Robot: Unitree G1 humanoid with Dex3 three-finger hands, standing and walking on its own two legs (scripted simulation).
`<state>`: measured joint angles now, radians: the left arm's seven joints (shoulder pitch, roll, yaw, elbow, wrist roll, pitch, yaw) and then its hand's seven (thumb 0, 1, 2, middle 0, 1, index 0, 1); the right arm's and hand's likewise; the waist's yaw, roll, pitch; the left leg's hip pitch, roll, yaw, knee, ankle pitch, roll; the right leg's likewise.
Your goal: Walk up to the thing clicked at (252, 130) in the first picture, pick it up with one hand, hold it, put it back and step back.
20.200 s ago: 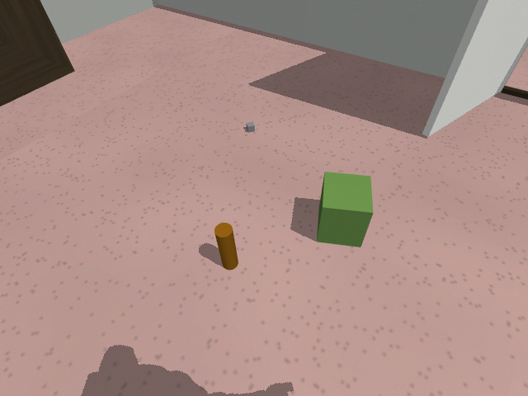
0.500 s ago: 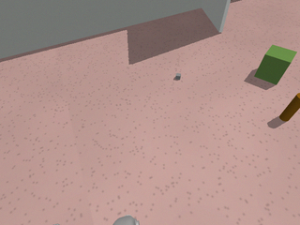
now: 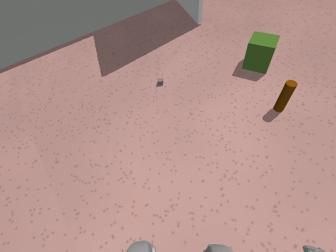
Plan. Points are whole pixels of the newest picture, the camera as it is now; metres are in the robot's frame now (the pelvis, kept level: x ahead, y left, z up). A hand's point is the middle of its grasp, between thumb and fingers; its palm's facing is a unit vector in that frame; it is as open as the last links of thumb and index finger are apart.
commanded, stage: walk up
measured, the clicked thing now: (160, 81) +1.49 +0.15 -0.72
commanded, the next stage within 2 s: stand in 1.46 s
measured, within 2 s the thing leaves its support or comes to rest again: neither
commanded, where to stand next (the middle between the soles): +0.07 +0.06 m, yaw -7 degrees
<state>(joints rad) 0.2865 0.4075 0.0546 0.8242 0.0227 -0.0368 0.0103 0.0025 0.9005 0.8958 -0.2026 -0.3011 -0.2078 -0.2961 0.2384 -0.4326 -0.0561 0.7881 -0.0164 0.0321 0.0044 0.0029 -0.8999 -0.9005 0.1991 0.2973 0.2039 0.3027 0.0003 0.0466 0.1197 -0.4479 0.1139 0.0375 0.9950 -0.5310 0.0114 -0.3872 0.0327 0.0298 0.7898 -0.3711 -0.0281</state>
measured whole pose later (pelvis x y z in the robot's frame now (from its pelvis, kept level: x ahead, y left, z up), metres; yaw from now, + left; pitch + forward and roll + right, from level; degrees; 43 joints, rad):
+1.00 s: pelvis +0.00 +0.04 +0.02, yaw -10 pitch -1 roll +1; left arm 0.14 0.36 0.01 1.08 0.00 -0.04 0.01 0.00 0.90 0.90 -0.20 -0.30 -0.21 -0.30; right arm 0.14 -0.36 -0.03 1.07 0.00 0.01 0.02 0.00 -0.90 -0.90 0.20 0.30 0.20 0.30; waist 0.00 0.02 0.08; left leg -0.19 0.03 0.06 0.54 -0.33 -0.01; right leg -0.31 0.04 0.15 0.57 -0.23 0.02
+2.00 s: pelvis +0.00 +0.03 +0.04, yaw -8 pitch -2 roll +0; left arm 0.11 0.34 0.00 1.15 0.01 -0.01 0.00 0.00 0.90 0.90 -0.20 -0.30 -0.21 -0.30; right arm 0.10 -0.35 -0.03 1.13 -0.01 0.00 0.02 0.00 -0.90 -0.90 0.20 0.30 0.20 0.30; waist -0.01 0.01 0.04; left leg -0.10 0.03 0.03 0.35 -0.22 -0.02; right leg -0.20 0.02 0.12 0.36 -0.12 0.02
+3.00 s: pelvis +0.01 +0.04 +0.04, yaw -6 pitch -2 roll +0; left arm 0.10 0.35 0.00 1.13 0.01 -0.01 0.00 0.00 0.90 0.90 -0.20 -0.30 -0.21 -0.30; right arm 0.11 -0.35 -0.02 1.12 -0.01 0.00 0.01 0.00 -0.90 -0.90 0.20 0.30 0.20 0.30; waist -0.01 0.00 0.05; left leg -0.08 0.01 0.00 0.33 -0.22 -0.01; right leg -0.17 0.00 0.09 0.34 -0.15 0.03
